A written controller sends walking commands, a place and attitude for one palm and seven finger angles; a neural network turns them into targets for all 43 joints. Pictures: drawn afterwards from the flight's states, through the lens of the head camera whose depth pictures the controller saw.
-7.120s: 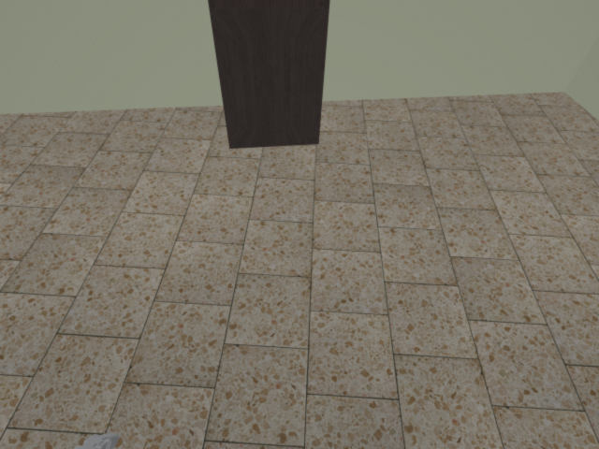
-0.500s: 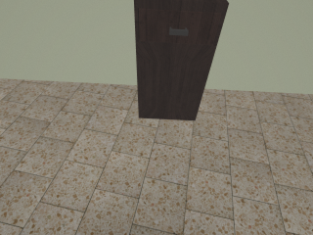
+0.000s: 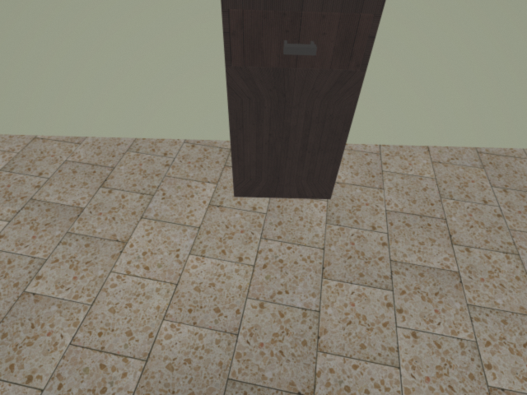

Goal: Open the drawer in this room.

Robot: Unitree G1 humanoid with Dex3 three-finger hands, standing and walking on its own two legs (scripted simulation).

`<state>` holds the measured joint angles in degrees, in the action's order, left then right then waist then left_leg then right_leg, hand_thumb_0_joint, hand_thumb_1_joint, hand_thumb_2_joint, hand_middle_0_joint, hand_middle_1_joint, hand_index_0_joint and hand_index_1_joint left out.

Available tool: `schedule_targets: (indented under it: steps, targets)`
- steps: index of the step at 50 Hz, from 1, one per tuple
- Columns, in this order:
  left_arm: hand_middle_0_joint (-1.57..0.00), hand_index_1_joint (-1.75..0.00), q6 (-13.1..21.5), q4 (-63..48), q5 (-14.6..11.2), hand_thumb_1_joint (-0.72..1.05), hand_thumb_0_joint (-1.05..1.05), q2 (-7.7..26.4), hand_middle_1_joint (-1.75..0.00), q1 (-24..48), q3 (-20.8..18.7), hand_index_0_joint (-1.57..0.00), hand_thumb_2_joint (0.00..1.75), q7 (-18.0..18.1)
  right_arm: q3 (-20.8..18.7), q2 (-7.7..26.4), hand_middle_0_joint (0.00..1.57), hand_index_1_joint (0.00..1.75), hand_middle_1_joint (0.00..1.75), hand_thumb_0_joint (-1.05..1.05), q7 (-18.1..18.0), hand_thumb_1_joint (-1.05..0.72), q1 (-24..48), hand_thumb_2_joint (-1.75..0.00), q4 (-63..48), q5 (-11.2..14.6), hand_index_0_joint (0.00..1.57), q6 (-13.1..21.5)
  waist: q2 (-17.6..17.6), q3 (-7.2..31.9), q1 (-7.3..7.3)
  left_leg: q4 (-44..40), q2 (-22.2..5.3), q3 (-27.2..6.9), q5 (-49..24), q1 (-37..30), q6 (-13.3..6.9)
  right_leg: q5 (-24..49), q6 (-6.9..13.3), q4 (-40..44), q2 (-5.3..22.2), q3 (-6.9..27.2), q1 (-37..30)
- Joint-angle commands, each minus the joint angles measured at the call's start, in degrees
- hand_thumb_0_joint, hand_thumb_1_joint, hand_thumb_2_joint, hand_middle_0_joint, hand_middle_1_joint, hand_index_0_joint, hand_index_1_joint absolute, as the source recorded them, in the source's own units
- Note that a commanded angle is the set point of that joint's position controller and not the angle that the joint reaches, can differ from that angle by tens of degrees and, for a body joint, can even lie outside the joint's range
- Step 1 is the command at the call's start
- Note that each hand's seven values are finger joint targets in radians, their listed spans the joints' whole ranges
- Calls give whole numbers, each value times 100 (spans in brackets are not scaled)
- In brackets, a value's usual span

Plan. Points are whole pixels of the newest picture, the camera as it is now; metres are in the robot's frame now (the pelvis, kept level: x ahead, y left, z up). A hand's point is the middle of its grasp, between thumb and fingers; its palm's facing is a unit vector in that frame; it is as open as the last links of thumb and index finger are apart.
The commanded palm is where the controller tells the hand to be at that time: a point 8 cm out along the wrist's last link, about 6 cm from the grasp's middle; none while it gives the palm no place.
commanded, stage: look at it before walking up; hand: left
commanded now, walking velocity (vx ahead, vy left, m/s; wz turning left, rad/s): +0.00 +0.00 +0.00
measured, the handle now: (299, 46) +1.13 -0.05 +0.02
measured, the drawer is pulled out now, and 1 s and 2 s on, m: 0.00 0.00 0.00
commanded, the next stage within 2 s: walk to a spot facing it in 0.52 s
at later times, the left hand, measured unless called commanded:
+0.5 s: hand out of the picture -0.01 +0.17 -0.18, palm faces +0.04 -0.98 -0.19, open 7.3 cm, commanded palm none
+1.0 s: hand out of the picture +0.03 +0.17 -0.18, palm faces -0.08 -0.96 -0.27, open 7.4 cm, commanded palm none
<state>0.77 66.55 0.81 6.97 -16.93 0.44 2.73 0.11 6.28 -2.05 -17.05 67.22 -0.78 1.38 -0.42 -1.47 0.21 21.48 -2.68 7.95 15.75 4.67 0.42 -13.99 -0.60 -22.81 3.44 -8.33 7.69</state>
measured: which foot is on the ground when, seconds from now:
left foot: down 0.00-1.00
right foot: down 0.00-1.00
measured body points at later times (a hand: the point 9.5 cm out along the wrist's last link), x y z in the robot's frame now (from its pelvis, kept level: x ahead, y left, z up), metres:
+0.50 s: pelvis -0.01 +0.00 +0.00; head +0.01 +0.00 +0.45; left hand -0.01 +0.22 -0.16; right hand -0.02 -0.22 -0.16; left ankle -0.05 +0.11 -0.74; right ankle -0.02 -0.12 -0.74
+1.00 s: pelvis -0.03 -0.03 -0.02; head +0.01 -0.06 +0.42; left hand +0.03 +0.22 -0.16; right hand -0.02 -0.27 -0.19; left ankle -0.05 +0.11 -0.74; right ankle -0.03 -0.11 -0.74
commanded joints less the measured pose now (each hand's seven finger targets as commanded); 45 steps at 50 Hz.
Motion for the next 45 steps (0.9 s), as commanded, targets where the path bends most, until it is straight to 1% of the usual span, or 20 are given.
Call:
schedule_targets:
  steps: [1, 5, 7, 10, 13, 20, 21, 25, 31, 32, 33, 34, 35, 38, 40, 41, 42, 43, 44, 45]
  targets:
    - [-20, -30, 40, -73, -43, 90, 0, 505, -30, -475, -109, -20, 90, -6, -72, 524, 20, 30, 30, 0, -43, -90, -529, -90, -62, 22, 20, 38, 140, -325, 12, -347, -579, -510, -1574, 400, -113, 1368, 125, 253, 498, 524, -21]
    - [-20, -30, 35, -108, -37, 90, 0, 530, -30, -409, -130, -20, 90, -8, -77, 526, 20, 30, 30, 0, -42, -90, -568, -90, -62, 22, 20, 36, 119, -361, -5, -363, -574, -517, -1499, 457, -111, 1295, 125, 253, 482, 521, -33]
    - [-20, -30, 39, -121, -42, 90, 0, 542, -30, -418, -131, -20, 90, -14, -87, 544, 20, 30, 30, 0, -41, -90, -546, -90, -68, 22, 20, 44, 146, -313, 8, -354, -574, -510, -1488, 402, -121, 1294, 126, 261, 493, 513, -24]
    - [-20, -30, 50, -149, -33, 90, 0, 585, -30, -367, -148, -20, 90, -15, -98, 564, 20, 30, 30, 0, -36, -90, -567, -90, -82, 22, 20, 46, 36, -284, -15, -359, -577, -521, -1509, 409, -124, 1348, 142, 243, 491, 525, -52]
    - [-20, -30, 63, -175, -33, 90, 0, 625, -30, -346, -161, -20, 90, -19, -118, 621, 20, 30, 30, 0, -35, -90, -542, -90, -93, 20, 20, 56, 70, -190, -16, -343, -575, -517, -1523, 342, -132, 1396, 155, 246, 495, 532, -73]
    - [-20, -30, 66, -193, -26, 90, 0, 737, -30, -266, -182, -20, 90, -33, -139, 726, 20, 30, 30, 0, -28, -90, -397, -90, -142, 27, 20, 56, 105, -325, -1, -400, -563, -544, -1272, 411, -140, 1185, 165, 340, 507, 556, -13]
    - [-20, -30, 67, -206, -25, 90, 0, 755, -30, -226, -190, -20, 90, -36, -137, 738, 20, 30, 30, 0, -26, -90, -415, -90, -150, 21, 20, 54, 61, -326, -14, -412, -561, -550, -1219, 427, -134, 1144, 166, 342, 497, 555, -24]
    - [-20, -30, 81, -227, -21, 90, 0, 852, -30, -175, -204, -20, 90, -47, -160, 861, 20, 30, 30, 0, -20, -90, -301, -90, -200, 23, 20, 63, 113, -221, -9, -409, -572, -558, -1222, 340, -149, 1167, 181, 370, 507, 586, -28]
    - [-20, -30, 93, -268, -17, 90, 0, 1017, -30, -2, -236, -20, 90, -72, -174, 1026, 20, 30, 30, 0, -10, -90, -150, -90, -262, 15, 20, 64, 94, -222, -16, -454, -577, -594, -1135, 373, -141, 1123, 199, 415, 506, 611, -53]
    - [-20, -30, 75, -277, -15, 90, 0, 976, -30, 9, -236, -20, 90, -74, -169, 995, 20, 30, 30, 0, -16, -90, -135, -90, -269, 10, 20, 55, 113, -259, -19, -443, -602, -539, -1125, 338, -127, 1173, 203, 404, 497, 651, 24]
    - [-20, -30, 18, -260, -18, 90, 0, 783, -30, -50, -211, -20, 90, -67, -143, 801, 20, 30, 30, 0, -27, -90, -175, -90, -261, 0, 20, 19, 146, -268, -30, -347, -619, -452, -1159, 297, -95, 1297, 180, 323, 489, 685, 146]
    - [-20, -30, -26, -259, -13, 90, 0, 743, -30, -64, -226, -20, 90, -62, -148, 742, 20, 30, 30, 0, -40, -90, -245, -90, -266, 1, 20, -18, 156, -224, -48, -221, -636, -384, -1194, 286, -76, 1419, 176, 224, 472, 719, 198]
    - [-20, -30, -61, -303, -4, 90, 0, 803, -30, -31, -264, -20, 90, -68, -173, 769, 20, 30, 30, 0, -54, -90, -234, -90, -284, -5, 20, -49, 193, -226, -57, -129, -674, -311, -1165, 304, -66, 1507, 187, 105, 470, 753, 292]
    - [-20, -30, -149, -524, 28, 90, 0, 966, -30, 95, -403, -20, 90, -114, -296, 958, 20, 30, 30, 0, -74, -90, -81, -90, -503, -12, 20, -125, 137, -126, -72, 157, -819, -201, -1025, 318, -83, 1602, 238, -307, 417, 862, 625]
    - [-20, -30, -225, -724, 48, 90, 0, 1019, -30, 207, -472, -20, 90, -150, -368, 1092, 20, 30, 30, 0, -77, -90, 8, -90, -698, -22, 20, -178, 247, -232, -82, 131, -979, -290, -550, 516, -149, 1179, 234, -597, 271, 894, 943]
    - [-20, -30, -255, -841, 59, 90, 0, 1003, -30, 241, -502, -20, 90, -173, -411, 1161, 20, 30, 30, 0, -78, -90, 77, -90, -792, -30, 20, -191, 326, -282, -68, 58, -1103, -400, -332, 586, -219, 954, 216, -794, 170, 871, 1109]
    - [-20, -30, -271, -935, 69, 90, 0, 962, -30, 255, -525, -20, 90, -196, -450, 1246, 20, 30, 30, 0, -82, -90, 135, -90, -872, -41, 20, -188, 500, -254, -61, -28, -1274, -524, -258, 598, -305, 809, 188, -1107, 60, 814, 1276]
    - [-20, -30, -286, -1033, 80, 90, 0, 913, -30, 293, -547, -20, 90, -220, -492, 1322, 20, 30, 30, 0, -87, -90, 175, -90, -940, -43, 20, -173, 791, -185, -63, -132, -1510, -684, -379, 589, -439, 528, 152, -1565, -52, 707, 1395]
    - [-20, -30, -307, -1127, 87, 90, 0, 864, -30, 323, -561, -20, 90, -243, -532, 1399, 20, 30, 30, 0, -80, -90, 227, -90, -1006, -42, 20, -152, 1055, -158, -48, -230, -1802, -775, -636, 566, -621, -338, 99, -2143, -129, 562, 1571]
    - [-20, -30, -326, -1234, 98, 90, 0, 795, -30, 354, -582, -20, 90, -268, -561, 1425, 20, 30, 30, 0, -70, -90, 268, -90, -1062, -63, 20, -132, 1222, -90, -66, -258, -1997, -826, -1076, 450, -820, -1023, 55, -2578, -160, 500, 1754]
